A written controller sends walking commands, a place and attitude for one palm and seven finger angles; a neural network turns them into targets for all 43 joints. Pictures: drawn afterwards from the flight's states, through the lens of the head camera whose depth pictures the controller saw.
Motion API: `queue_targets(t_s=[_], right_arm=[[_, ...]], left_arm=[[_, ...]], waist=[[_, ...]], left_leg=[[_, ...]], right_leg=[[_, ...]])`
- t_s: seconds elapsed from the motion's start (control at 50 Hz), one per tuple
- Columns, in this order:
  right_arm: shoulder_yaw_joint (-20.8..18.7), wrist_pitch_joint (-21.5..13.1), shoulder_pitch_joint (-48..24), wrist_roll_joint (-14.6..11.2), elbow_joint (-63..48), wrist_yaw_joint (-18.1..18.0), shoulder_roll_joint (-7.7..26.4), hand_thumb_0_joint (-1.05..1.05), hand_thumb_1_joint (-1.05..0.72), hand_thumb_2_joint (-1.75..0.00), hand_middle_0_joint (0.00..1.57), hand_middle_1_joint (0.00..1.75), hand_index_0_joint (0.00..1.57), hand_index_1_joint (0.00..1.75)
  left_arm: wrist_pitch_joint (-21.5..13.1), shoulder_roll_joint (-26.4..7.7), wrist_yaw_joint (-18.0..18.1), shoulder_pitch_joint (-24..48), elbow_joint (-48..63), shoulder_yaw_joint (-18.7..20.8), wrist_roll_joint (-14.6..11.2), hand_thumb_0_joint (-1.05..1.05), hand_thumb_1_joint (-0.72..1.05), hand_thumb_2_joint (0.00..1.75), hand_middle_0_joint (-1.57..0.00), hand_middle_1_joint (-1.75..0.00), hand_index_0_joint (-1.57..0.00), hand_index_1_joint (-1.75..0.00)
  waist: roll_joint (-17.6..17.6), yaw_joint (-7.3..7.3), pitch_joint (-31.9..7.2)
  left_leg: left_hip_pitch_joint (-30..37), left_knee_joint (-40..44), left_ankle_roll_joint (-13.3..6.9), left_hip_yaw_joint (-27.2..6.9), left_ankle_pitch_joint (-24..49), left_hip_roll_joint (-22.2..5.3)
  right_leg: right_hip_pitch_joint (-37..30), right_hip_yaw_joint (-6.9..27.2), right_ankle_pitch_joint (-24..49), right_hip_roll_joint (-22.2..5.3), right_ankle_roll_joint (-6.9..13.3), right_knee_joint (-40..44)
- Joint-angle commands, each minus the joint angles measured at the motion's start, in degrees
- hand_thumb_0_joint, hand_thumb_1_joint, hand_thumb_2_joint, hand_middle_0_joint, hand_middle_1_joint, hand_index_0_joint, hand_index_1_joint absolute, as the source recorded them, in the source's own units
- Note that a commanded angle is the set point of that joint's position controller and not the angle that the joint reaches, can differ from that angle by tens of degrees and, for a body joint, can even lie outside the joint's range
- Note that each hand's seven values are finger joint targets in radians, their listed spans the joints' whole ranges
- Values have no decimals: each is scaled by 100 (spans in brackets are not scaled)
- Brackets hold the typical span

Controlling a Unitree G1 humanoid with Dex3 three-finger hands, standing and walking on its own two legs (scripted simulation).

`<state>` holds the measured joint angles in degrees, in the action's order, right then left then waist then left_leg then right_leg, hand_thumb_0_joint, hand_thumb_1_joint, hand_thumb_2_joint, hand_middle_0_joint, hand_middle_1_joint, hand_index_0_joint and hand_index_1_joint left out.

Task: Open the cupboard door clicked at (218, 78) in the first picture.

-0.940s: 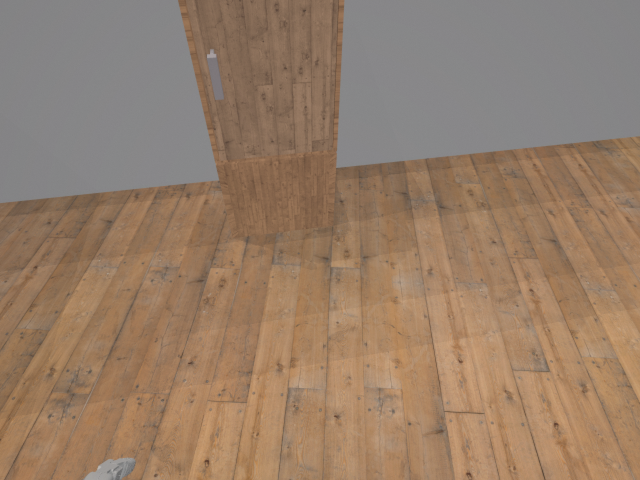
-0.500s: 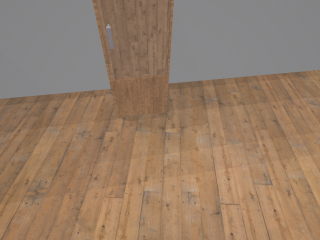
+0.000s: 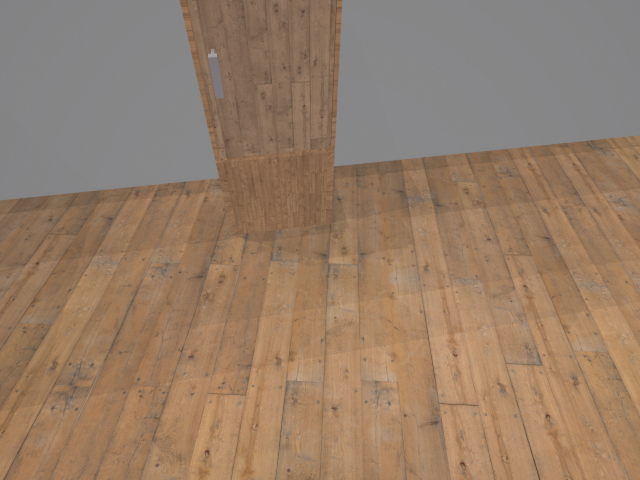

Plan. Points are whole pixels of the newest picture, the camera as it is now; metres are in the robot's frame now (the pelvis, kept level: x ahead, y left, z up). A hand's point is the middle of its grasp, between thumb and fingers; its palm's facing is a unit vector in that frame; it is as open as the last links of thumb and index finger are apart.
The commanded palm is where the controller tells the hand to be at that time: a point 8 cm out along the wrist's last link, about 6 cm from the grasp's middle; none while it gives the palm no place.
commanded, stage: look at it before walking up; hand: left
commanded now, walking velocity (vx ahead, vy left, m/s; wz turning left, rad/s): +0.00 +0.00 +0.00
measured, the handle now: (216, 73) +1.17 +0.38 -0.03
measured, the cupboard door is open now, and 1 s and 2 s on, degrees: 0 0 0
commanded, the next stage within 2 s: walk to a spot facing it in 0.50 s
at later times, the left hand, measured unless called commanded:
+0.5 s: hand out of the picture +0.09 +0.25 -0.16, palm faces -0.03 -0.94 -0.33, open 7.3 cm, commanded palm none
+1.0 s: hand out of the picture +0.04 +0.20 -0.20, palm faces +0.05 -0.99 -0.15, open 7.3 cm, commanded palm none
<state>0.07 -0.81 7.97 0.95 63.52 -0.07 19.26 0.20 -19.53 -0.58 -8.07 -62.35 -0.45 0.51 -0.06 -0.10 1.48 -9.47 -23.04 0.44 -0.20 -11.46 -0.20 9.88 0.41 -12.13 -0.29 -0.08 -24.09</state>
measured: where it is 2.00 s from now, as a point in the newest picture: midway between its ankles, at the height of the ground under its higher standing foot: (321, 418)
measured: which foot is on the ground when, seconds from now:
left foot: down 0.00-1.00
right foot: down 0.00-1.00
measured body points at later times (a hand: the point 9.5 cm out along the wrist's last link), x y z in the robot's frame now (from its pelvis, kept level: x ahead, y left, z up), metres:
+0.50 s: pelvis +0.01 +0.00 +0.00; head +0.02 +0.00 +0.45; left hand +0.09 +0.30 -0.13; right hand +0.09 -0.30 -0.13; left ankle +0.01 +0.13 -0.74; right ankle +0.01 -0.12 -0.74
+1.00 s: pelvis +0.10 +0.02 -0.02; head +0.11 +0.05 +0.43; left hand +0.04 +0.25 -0.18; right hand +0.08 -0.22 -0.16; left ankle +0.02 +0.12 -0.74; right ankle +0.01 -0.12 -0.74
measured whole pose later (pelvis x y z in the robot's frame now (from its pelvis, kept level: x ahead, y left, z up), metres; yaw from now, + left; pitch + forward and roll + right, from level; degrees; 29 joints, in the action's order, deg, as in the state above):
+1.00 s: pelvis +0.10 +0.02 -0.02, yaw +0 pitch +1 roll -1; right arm -0.2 -1.6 18.8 1.3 64.7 0.2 10.8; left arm -0.7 -11.1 -0.8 -23.4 -64.6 1.4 1.0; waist -1.7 -1.0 -0.9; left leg -10.0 -35.3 -1.3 4.7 -26.5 -1.3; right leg 8.4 0.7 -24.9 -0.6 -0.5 -32.7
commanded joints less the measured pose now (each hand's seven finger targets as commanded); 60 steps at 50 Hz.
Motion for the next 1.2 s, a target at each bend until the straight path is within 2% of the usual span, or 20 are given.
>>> queue_targets(t_s=[0.0, 0.14, 0.58, 0.62, 0.68, 0.74, 0.8, 0.86, 0.9, 0.92, 0.94, 0.96, 0.98, 1.0, 1.02, 1.04, 1.08, 1.1, 1.14, 1.18], right_arm=[[-237, -117, -322, -30, -387, -59, 1192, 0, -90, -90, 20, 30, 20, 30], [-229, -121, -354, -42, -386, -59, 1194, 0, -90, -90, 20, 30, 20, 30], [-209, -117, -457, -48, -363, -71, 1225, 0, -90, -90, 20, 30, 20, 30], [-35, -8, -74, 3, -183, -35, 459, 0, -90, -90, 20, 30, 20, 30], [-90, 76, 137, 63, -198, 4, 511, 0, -90, -90, 20, 30, 20, 30], [-136, 67, 248, 66, -288, 19, 495, 0, -90, -90, 20, 30, 20, 30], [-144, -29, 464, 53, -374, -6, 274, 0, -90, -90, 20, 30, 20, 30], [-150, -140, 476, 14, -477, 5, 15, 0, -90, -90, 20, 30, 20, 30], [-174, -209, 360, 0, -573, 5, -88, 0, -90, -90, 20, 30, 20, 30], [-173, -251, 535, -21, -528, -1, -151, 0, -90, -90, 20, 30, 20, 30], [-183, -296, 948, -31, -353, -3, -201, 0, -90, -90, 20, 30, 20, 30], [-233, -358, 1870, 3, -26, -36, -43, 0, -90, -90, 20, 30, 20, 30], [-386, -412, 3024, 71, 380, -124, 481, 0, -90, -90, 20, 30, 20, 30], [-316, -373, 3478, 59, 620, -221, 264, 0, -90, -90, 20, 30, 20, 30], [-228, -365, 3421, 58, 649, -271, 50, 0, -90, -90, 20, 30, 20, 30], [-196, -385, 3161, 56, 502, -272, -176, 0, -90, -90, 20, 30, 20, 30], [-203, -439, 2778, 82, 355, -272, -285, 0, -90, -90, 20, 30, 20, 30], [-176, -466, 2644, 64, 347, -289, -359, 0, -90, -90, 20, 30, 20, 30], [-123, -504, 2568, 31, 364, -317, -561, 0, -90, -90, 20, 30, 20, 30], [-76, -526, 2477, 13, 348, -331, -649, 0, -90, -90, 20, 30, 20, 30]], left_arm=[[-145, -1178, 106, 270, 391, 243, 21, 0, 90, 90, -20, -30, -20, -30], [-170, -1185, 116, 274, 399, 238, 19, 0, 90, 90, -20, -30, -20, -30], [-155, -1182, 112, 292, 372, 231, 14, 0, 90, 90, -20, -30, -20, -30], [-29, -441, 134, -157, 175, 78, 21, 0, 90, 90, -20, -30, -20, -30], [51, -510, 47, -397, 185, 145, 85, 0, 90, 90, -20, -30, -20, -30], [35, -499, -6, -644, 258, 208, 106, 0, 90, 90, -20, -30, -20, -30], [-50, -400, -9, -1005, 250, 288, 78, 0, 90, 90, -20, -30, -20, -30], [-161, -514, 47, -1478, 162, 390, 62, 0, 90, 90, -20, -30, -20, -30], [-244, -469, 89, -1572, 122, 436, 84, 0, 90, 90, -20, -30, -20, -30], [-265, -419, 100, -1509, 109, 441, 89, 0, 90, 90, -20, -30, -20, -30], [-259, -315, 104, -1315, 132, 441, 79, 0, 90, 90, -20, -30, -20, -30], [-248, -54, 83, -1088, 217, 404, 46, 0, 90, 90, -20, -30, -20, -30], [-288, 423, 54, -790, 428, 291, 19, 0, 90, 90, -20, -30, -20, -30], [-341, 349, 114, -392, 564, 280, 50, 0, 90, 90, -20, -30, -20, -30], [-326, 311, 132, -333, 499, 332, 55, 0, 90, 90, -20, -30, -20, -30], [-331, 318, 81, -284, 486, 353, 55, 0, 90, 90, -20, -30, -20, -30], [-255, 606, -18, -210, 460, 359, 97, 0, 90, 90, -20, -30, -20, -30], [-203, 716, -56, -280, 489, 348, 96, 0, 90, 90, -20, -30, -20, -30], [-141, 867, -121, -167, 554, 330, 89, 0, 90, 90, -20, -30, -20, -30], [-104, 969, -163, 131, 712, 275, 70, 0, 90, 90, -20, -30, -20, -30]], waist=[[-40, 5, -203], [-29, 4, -327], [28, -9, -299], [-19, -16, -325], [-54, -37, 264], [-85, -76, 668], [-399, -94, 616], [-918, -174, 337], [-986, -165, 587], [-800, -45, 521], [-407, 191, 396], [449, 565, 164], [2053, 863, -11], [1508, 888, 261], [1230, 803, 444], [521, 703, 567], [431, 467, 813], [634, 313, 893], [738, 178, 1004], [841, 80, 1200]], left_leg=[[8, 467, -218, -595, 285, -624], [136, 412, -212, -551, 623, -652], [256, 541, -199, -549, 795, -684], [216, 454, -103, -412, -85, -612], [-443, 524, -175, -466, -2119, -508], [-853, 264, -272, -496, -2498, -486], [-1093, -401, -284, -235, -1821, -322], [-1505, -1424, -165, 305, -1337, -176], [-1684, -1577, -109, 426, -1394, -293], [-1317, -1216, -118, 449, -1285, -326], [-380, -517, -187, 480, -952, -347], [989, 154, -435, -184, -71, -652], [2214, 491, -815, -1881, 1879, -1998], [2674, 396, -838, -2020, 3890, -2294], [2565, 185, -745, -1602, 4734, -2272], [2341, 160, -788, -1207, 4591, -2206], [1813, 510, -627, -587, 3714, -1850], [1677, 683, -507, -266, 3500, -1676], [1329, 975, -358, 179, 3400, -1382], [899, 1191, -249, 637, 3682, -1129]], right_leg=[[118, 623, 25, -618, 192, 559], [3, 599, 478, -646, 200, 528], [-154, 528, 693, -639, 160, 571], [-97, 487, -355, -577, 61, 534], [374, 637, -2096, -463, 160, 557], [623, 770, -2448, -439, 293, 473], [273, 1104, -2142, -646, 533, 482], [-356, 1844, -1803, -1306, 888, 833], [-392, 2037, -738, -1547, 1100, 847], [-307, 1763, -98, -1485, 1068, 555], [163, 1219, 453, -1206, 894, -33], [1024, 351, 923, -486, 551, -1584], [2643, -565, -880, 197, 165, -3516], [3533, -129, -1991, 170, 184, -4251], [3694, 85, -1793, -70, 222, -4633], [3655, 15, -1458, -258, 264, -4720], [3579, -183, -1095, -338, 241, -4826], [3594, -312, -898, -290, 223, -4799], [3444, -603, -512, -238, 220, -4356], [2960, -949, -31, -181, 239, -3223]])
